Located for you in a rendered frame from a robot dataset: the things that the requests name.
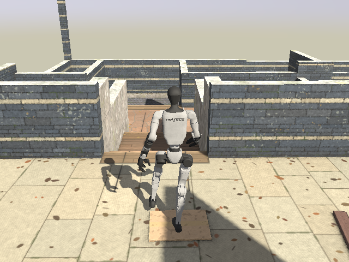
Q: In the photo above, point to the robot right hand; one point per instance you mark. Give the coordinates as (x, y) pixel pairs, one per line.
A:
(191, 140)

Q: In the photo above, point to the robot right upper arm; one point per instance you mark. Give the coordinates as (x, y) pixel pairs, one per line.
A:
(194, 123)

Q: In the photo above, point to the right robot forearm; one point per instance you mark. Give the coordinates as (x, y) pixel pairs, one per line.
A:
(197, 139)

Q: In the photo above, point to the left robot foot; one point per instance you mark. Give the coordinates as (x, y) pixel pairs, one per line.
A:
(152, 203)

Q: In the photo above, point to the robot left upper arm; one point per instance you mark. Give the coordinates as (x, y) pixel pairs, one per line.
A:
(154, 125)

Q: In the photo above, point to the right robot foot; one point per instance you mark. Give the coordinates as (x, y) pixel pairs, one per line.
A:
(178, 227)

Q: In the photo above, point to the robot left hand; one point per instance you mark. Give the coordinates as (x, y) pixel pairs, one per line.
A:
(140, 164)

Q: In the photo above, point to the left robot forearm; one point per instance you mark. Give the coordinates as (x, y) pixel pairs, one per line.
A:
(146, 148)

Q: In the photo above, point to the robot foot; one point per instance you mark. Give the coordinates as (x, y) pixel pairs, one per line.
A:
(178, 227)
(152, 203)

